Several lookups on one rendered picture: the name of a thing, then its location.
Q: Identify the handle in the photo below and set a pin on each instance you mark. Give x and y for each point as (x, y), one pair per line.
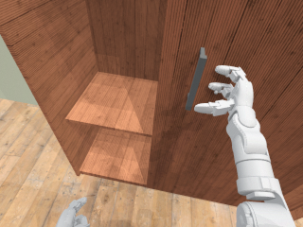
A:
(196, 79)

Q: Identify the right robot forearm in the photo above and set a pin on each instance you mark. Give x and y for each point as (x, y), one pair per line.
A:
(256, 178)

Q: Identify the left robot hand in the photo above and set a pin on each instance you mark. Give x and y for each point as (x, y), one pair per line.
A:
(68, 217)

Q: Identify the robot right upper arm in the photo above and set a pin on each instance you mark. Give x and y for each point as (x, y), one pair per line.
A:
(262, 214)

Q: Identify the right robot hand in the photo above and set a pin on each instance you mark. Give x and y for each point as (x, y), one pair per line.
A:
(240, 95)

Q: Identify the wardrobe door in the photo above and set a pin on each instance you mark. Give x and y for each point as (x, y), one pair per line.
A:
(294, 199)
(191, 153)

